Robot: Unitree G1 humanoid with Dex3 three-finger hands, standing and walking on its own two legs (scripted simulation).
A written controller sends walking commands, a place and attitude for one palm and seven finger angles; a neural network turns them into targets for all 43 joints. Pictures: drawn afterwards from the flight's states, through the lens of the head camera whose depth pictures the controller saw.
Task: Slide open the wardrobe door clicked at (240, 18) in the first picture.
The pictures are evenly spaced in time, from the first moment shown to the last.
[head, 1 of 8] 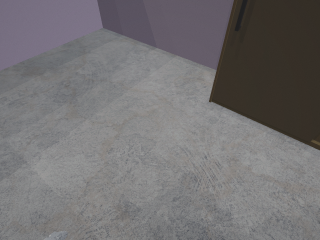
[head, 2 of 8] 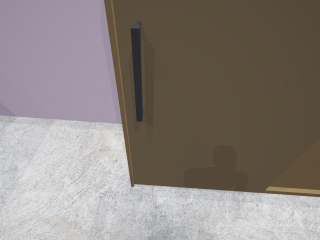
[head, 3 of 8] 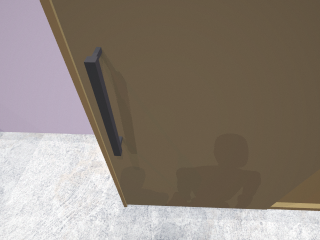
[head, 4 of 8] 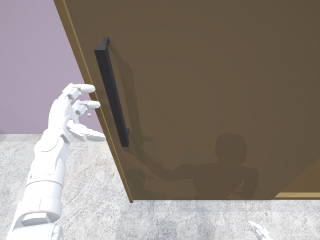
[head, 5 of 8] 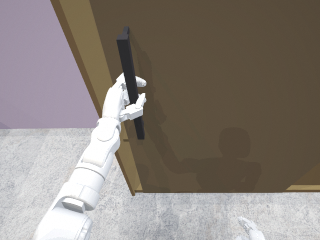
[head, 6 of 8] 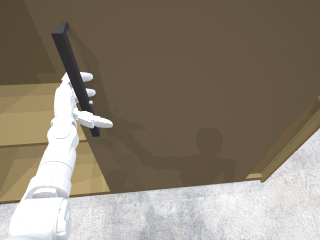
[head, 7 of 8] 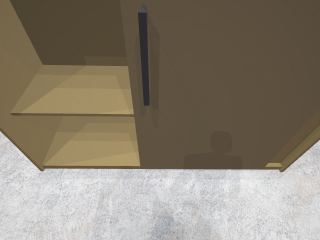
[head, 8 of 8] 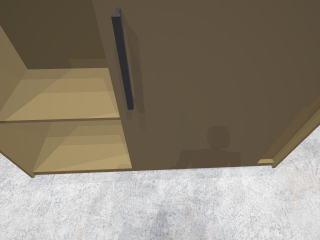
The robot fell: no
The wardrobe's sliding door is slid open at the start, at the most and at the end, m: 0.00 0.66 0.66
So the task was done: yes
